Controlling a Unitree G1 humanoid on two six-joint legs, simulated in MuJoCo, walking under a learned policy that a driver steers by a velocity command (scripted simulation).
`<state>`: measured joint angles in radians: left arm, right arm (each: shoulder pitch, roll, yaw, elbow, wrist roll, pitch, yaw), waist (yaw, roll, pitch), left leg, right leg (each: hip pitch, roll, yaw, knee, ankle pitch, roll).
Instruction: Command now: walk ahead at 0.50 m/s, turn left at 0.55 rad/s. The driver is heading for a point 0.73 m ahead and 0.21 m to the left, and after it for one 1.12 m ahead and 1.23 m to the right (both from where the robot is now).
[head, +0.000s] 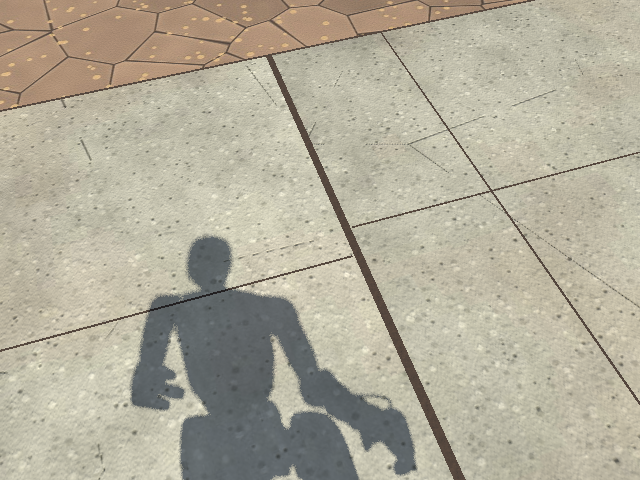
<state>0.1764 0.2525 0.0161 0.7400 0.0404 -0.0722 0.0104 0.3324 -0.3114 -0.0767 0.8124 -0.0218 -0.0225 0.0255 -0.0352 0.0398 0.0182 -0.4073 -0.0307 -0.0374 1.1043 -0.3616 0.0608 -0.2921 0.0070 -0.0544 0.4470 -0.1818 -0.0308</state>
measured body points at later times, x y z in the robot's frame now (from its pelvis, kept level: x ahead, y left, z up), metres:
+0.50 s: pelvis +0.25 +0.07 -0.01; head +0.28 +0.09 +0.43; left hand +0.22 +0.34 -0.15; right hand +0.48 -0.13 -0.12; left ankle +0.28 +0.13 -0.74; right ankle +0.17 -0.10 -0.64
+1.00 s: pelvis +0.53 +0.14 -0.01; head +0.56 +0.14 +0.44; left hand +0.54 +0.45 -0.10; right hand +0.69 -0.09 -0.14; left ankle +0.33 +0.15 -0.66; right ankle +0.64 +0.10 -0.74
